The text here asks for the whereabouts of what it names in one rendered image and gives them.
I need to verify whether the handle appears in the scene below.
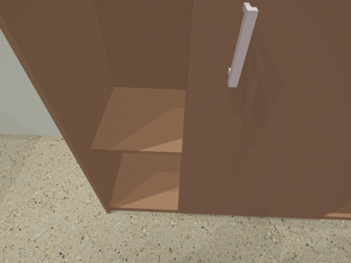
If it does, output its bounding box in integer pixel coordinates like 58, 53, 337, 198
228, 3, 258, 87

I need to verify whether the wardrobe door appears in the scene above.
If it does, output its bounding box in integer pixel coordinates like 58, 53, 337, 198
178, 0, 351, 219
329, 197, 351, 214

